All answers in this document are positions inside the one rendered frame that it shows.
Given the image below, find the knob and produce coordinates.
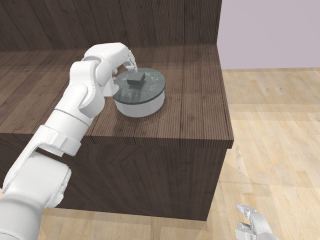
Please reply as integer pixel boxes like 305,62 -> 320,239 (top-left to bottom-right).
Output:
127,72 -> 145,86

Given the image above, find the pot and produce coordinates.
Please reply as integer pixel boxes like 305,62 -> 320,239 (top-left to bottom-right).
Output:
114,90 -> 165,118

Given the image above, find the table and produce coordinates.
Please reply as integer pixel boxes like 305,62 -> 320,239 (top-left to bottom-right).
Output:
0,0 -> 234,221

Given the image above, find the left robot hand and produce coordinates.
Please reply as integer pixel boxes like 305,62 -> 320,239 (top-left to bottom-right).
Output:
84,42 -> 138,97

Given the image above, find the right robot hand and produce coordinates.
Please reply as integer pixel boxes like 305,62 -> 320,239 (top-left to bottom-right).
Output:
234,203 -> 273,240

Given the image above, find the robot left upper arm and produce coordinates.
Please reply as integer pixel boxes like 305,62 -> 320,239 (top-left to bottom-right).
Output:
0,151 -> 72,240

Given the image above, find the lid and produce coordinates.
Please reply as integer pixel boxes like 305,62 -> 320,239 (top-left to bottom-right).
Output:
112,68 -> 166,105

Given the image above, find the robot left forearm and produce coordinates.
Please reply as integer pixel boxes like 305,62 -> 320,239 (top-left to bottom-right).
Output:
2,53 -> 112,194

